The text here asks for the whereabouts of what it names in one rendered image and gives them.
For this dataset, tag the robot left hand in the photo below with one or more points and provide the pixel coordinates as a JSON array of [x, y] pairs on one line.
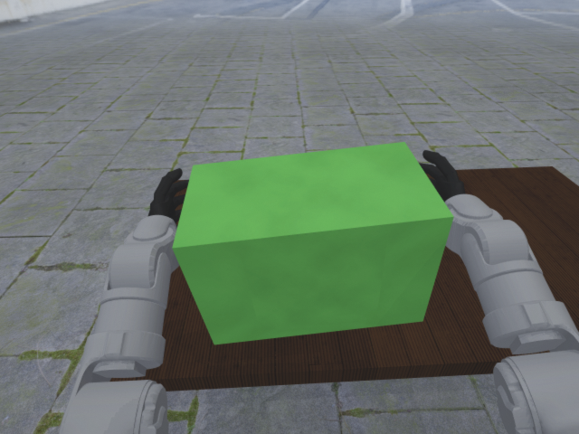
[[164, 202]]

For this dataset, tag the carton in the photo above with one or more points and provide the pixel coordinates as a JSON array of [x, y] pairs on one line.
[[311, 243]]

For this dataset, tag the table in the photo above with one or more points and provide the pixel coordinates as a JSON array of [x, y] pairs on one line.
[[450, 341]]

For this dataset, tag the right robot upper arm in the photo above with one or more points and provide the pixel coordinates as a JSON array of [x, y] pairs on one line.
[[539, 393]]

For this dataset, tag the left robot upper arm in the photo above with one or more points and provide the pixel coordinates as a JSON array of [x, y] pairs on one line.
[[126, 407]]

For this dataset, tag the robot right forearm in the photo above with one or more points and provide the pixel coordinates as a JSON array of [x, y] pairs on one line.
[[520, 310]]

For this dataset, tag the robot left forearm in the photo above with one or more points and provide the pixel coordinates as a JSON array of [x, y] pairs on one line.
[[128, 335]]

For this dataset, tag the robot right hand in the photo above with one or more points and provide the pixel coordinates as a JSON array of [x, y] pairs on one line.
[[446, 180]]

